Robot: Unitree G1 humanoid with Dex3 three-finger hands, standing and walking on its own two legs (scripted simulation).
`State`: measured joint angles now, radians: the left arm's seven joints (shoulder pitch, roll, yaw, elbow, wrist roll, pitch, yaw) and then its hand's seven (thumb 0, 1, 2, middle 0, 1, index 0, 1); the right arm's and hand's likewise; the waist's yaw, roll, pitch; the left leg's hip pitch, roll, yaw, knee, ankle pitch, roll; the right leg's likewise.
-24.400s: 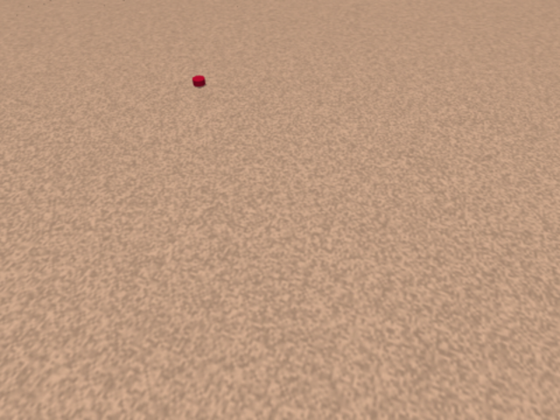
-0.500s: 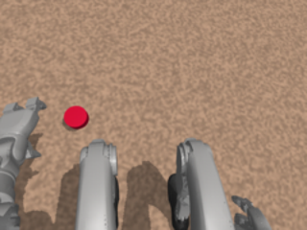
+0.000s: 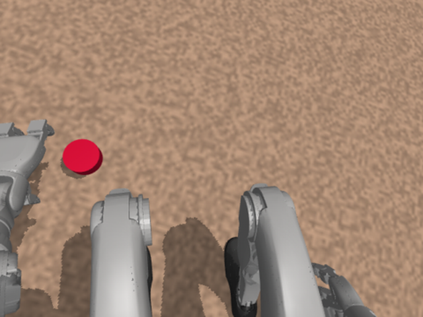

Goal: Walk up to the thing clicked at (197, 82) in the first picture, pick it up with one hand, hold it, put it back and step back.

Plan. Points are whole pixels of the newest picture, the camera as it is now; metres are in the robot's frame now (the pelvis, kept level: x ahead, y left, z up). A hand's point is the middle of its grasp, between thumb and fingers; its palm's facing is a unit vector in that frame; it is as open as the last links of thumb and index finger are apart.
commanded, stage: rise first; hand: left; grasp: from above
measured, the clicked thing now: (83, 157) +0.44 +0.30 -0.32
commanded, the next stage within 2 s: approach in 0.62 s
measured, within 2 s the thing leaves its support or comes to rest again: neither
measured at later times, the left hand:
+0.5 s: hand (42, 165) +0.39 +0.34 -0.19, palm faces -0.44 -0.11 -0.89, open 14.2 cm
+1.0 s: hand (68, 158) +0.41 +0.30 -0.22, palm faces -0.44 -0.08 -0.89, open 14.1 cm
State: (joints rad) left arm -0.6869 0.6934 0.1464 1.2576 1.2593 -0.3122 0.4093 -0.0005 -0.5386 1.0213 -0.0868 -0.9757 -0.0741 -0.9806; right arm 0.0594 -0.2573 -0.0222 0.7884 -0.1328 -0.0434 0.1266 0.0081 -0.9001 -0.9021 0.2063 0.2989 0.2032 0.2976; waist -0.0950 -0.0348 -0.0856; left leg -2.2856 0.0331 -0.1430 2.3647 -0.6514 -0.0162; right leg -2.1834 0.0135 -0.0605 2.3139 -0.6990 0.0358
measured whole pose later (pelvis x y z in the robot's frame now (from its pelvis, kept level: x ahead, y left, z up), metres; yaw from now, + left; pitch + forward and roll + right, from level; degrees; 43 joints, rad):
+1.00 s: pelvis +0.01 +0.00 -0.03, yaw -2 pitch +31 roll -8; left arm -0.85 0.73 0.09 1.51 1.31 -0.30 0.55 0.00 -0.53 1.00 -0.08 -1.03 -0.08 -1.02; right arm 0.06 -0.26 0.05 0.82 -0.20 -0.10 0.16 0.01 -0.90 -0.90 0.21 0.30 0.20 0.30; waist -0.20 -0.06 -0.04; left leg -2.35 0.03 -0.18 2.46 -0.67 -0.03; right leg -2.25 0.03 -0.08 2.40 -0.70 0.03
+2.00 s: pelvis +0.01 +0.01 -0.05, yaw -5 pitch +28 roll -11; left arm -0.93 0.85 0.19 1.69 1.30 -0.19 0.68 0.00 -0.52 0.98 -0.07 -0.99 -0.07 -0.99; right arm 0.02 -0.29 0.16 0.79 -0.29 -0.18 0.24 0.01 -0.89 -0.90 0.20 0.30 0.20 0.30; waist -0.30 -0.10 0.05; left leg -2.39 0.03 -0.23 2.56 -0.69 -0.02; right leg -2.26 0.06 -0.12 2.45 -0.70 0.06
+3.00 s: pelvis +0.01 +0.01 -0.05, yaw -8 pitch +25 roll -14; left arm -0.87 0.93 0.14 1.71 1.25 -0.29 0.69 0.00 -0.48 0.92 -0.07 -1.03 -0.08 -1.01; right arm 0.03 -0.31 0.27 0.77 -0.32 -0.28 0.31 0.01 -0.90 -0.90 0.20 0.30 0.20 0.30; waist -0.30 -0.15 0.16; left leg -2.34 0.03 -0.29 2.59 -0.73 -0.03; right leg -2.19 0.07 -0.16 2.43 -0.71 0.07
